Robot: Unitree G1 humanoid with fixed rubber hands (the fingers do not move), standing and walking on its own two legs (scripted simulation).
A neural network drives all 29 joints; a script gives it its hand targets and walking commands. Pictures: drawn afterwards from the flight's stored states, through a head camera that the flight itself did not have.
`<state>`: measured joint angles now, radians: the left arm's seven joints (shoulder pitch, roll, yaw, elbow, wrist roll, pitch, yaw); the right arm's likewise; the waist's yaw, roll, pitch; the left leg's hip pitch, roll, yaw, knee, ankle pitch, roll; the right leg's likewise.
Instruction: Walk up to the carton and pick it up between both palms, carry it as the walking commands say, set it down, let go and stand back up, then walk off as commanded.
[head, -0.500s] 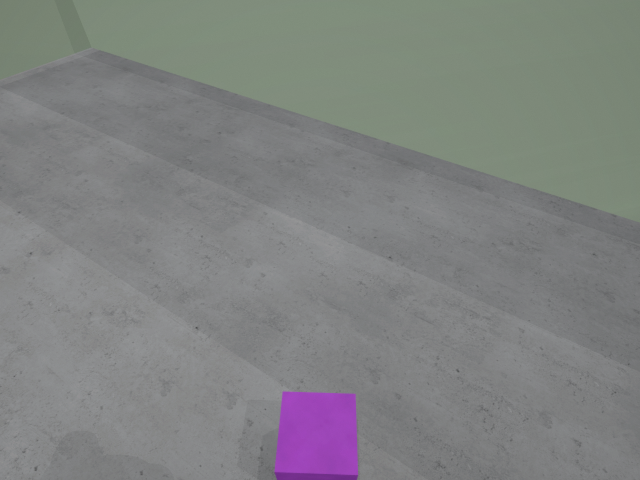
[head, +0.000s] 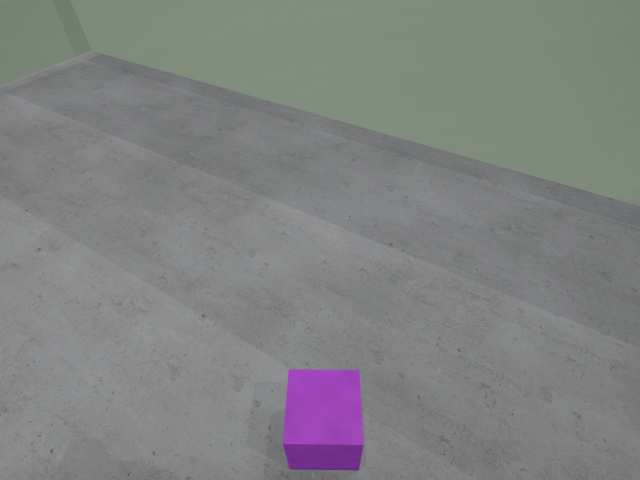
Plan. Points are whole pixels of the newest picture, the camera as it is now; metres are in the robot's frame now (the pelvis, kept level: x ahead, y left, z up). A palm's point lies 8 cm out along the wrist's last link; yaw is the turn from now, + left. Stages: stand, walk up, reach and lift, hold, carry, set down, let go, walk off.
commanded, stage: walk up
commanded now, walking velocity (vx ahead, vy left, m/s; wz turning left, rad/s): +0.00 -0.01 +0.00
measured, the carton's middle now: (324, 420) +0.45 +0.02 -0.65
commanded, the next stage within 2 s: none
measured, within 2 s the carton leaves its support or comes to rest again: neither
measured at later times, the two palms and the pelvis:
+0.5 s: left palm out of the picture -0.04 +0.23 -0.14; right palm out of the picture -0.03 -0.20 -0.14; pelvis +0.02 +0.01 +0.01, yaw +1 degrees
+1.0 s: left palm out of the picture +0.04 +0.30 -0.13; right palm out of the picture +0.09 -0.15 -0.13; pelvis +0.07 +0.07 +0.01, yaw -1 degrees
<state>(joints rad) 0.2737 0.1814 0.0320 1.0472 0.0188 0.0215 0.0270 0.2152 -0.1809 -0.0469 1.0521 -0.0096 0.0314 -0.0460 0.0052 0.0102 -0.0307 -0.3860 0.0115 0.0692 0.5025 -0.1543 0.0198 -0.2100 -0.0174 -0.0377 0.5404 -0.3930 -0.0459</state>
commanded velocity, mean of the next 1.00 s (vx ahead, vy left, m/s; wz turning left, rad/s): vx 0.03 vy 0.00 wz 0.00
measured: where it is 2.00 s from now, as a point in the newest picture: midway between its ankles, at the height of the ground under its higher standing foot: outside the picture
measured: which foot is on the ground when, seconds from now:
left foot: down 0.00-1.00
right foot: down 0.00-0.66, up 0.68-0.84, down 0.86-0.92, up 0.94-1.00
